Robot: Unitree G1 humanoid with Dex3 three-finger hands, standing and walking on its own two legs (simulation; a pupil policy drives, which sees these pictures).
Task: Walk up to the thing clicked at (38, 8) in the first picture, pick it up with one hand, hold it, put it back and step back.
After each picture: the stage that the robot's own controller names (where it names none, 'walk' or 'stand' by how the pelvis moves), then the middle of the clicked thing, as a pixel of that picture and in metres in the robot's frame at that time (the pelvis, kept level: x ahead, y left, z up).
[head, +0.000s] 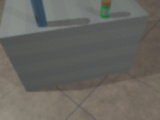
stand; (38, 7) +0.93 +0.31 -0.01
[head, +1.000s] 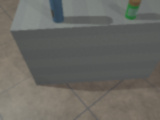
walk; (55, 1) +0.85 +0.23 +0.01
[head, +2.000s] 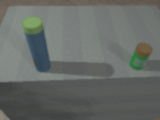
stand; (38, 47) +0.51 +0.21 +0.02
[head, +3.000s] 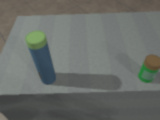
stand; (43, 60) +0.46 +0.20 +0.01
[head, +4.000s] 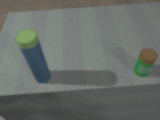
walk; (35, 59) +0.46 +0.22 +0.01
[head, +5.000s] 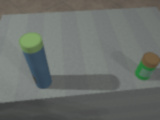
stand; (38, 64) +0.43 +0.20 +0.01
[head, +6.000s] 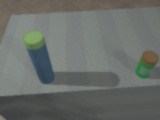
stand; (41, 60) +0.46 +0.20 +0.00
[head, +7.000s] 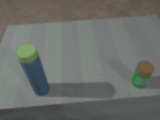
stand; (35, 73) +0.43 +0.22 -0.01
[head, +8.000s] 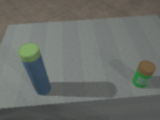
stand; (37, 72) +0.43 +0.22 -0.01
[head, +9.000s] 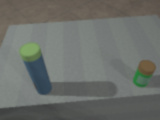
stand; (38, 71) +0.43 +0.21 -0.01
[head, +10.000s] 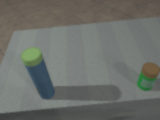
rise first; (40, 76) +0.41 +0.22 +0.00
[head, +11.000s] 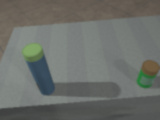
go down; (40, 72) +0.43 +0.22 +0.00
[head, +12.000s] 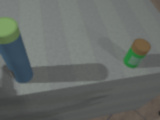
go down; (15, 56) +0.43 +0.21 +0.05
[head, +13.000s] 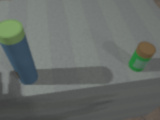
approach; (20, 57) +0.43 +0.21 +0.06
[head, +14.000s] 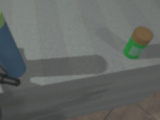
close in; (3, 48) +0.43 +0.22 +0.08
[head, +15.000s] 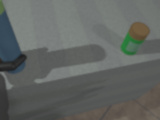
close; (3, 40) +0.46 +0.21 +0.09
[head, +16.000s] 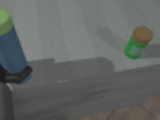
lift; (10, 52) +0.42 +0.21 +0.08
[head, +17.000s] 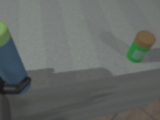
lift; (8, 63) +0.38 +0.22 +0.08
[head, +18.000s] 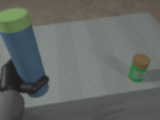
lift; (27, 59) +0.33 +0.17 +0.19
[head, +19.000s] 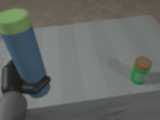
hold; (28, 59) +0.33 +0.17 +0.20
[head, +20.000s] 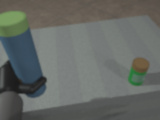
crouch; (25, 60) +0.33 +0.18 +0.19
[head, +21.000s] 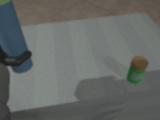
crouch; (10, 35) +0.42 +0.22 +0.20
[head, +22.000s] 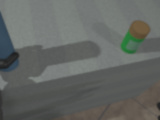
lower; out of the picture +0.47 +0.23 +0.09
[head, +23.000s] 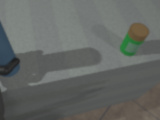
lower; out of the picture +0.44 +0.23 +0.09
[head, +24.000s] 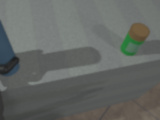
lower; out of the picture +0.45 +0.23 +0.09
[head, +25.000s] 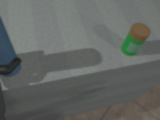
lower; out of the picture +0.44 +0.23 +0.09
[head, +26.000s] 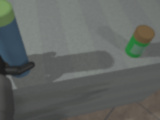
open; (10, 45) +0.44 +0.20 +0.09
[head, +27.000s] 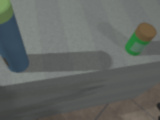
sink last; (8, 41) +0.44 +0.20 +0.09
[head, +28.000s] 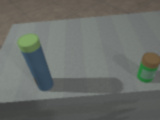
sink last; (38, 65) +0.43 +0.22 +0.05
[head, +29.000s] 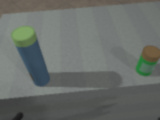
stand; (33, 60) +0.43 +0.22 +0.06
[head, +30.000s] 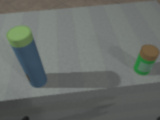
stand; (30, 60) +0.42 +0.22 +0.07
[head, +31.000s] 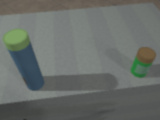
stand; (27, 64) +0.42 +0.22 +0.06
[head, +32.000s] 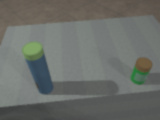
stand; (40, 71) +0.44 +0.21 +0.00
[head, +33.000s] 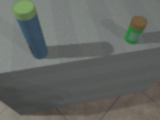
walk; (33, 33) +0.53 +0.20 +0.01
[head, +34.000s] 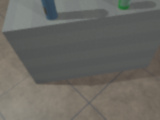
walk; out of the picture +0.85 +0.24 +0.01
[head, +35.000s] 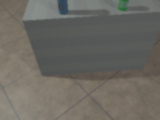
stand; out of the picture +1.07 +0.18 +0.01
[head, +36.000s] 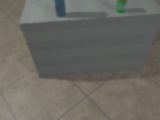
stand; out of the picture +1.04 +0.19 -0.01
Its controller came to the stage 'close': yes
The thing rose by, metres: 0.21
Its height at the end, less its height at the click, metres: +0.00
